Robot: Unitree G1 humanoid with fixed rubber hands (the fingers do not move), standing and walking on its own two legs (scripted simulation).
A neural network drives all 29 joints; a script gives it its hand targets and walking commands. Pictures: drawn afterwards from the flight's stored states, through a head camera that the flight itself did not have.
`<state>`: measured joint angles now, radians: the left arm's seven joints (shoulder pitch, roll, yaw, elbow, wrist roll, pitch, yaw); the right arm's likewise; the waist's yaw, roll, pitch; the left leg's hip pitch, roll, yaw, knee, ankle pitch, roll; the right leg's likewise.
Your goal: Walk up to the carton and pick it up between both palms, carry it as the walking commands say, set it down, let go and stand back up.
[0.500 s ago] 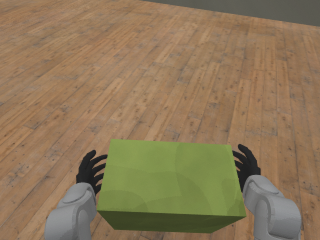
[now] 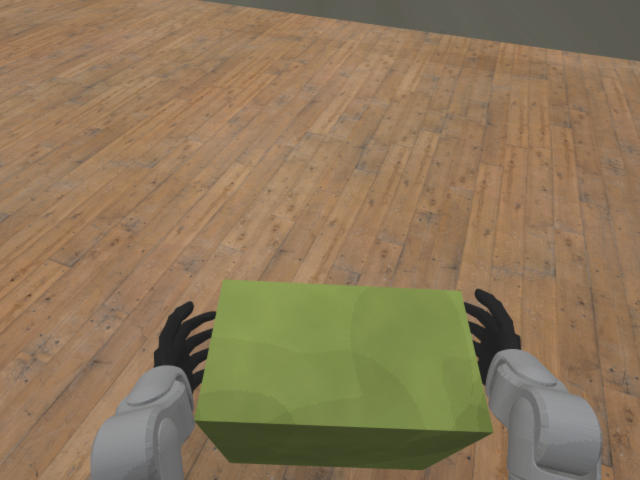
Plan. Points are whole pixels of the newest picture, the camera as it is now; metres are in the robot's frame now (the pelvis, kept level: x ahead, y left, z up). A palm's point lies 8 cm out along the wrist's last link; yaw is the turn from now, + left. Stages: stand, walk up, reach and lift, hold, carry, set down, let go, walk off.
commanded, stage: carry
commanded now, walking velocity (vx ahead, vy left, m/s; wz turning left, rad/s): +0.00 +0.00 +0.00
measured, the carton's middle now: (333, 385) +0.23 +0.00 +0.01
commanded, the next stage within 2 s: none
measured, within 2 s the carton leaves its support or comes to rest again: neither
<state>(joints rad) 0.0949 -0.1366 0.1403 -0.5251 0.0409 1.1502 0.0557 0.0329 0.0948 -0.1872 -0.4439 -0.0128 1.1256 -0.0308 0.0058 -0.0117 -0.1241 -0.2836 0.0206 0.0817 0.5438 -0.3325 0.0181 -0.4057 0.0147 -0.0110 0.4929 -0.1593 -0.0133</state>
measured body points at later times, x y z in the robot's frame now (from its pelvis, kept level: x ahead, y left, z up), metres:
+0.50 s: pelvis +0.00 +0.01 +0.00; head -0.01 +0.01 +0.45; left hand +0.24 +0.18 +0.05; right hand +0.25 -0.18 +0.06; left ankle -0.03 +0.10 -0.73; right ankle +0.06 -0.11 -0.73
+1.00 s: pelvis -0.02 +0.00 +0.00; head -0.02 +0.00 +0.45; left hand +0.22 +0.17 +0.07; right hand +0.23 -0.18 +0.07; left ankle -0.03 +0.10 -0.73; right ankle +0.06 -0.11 -0.73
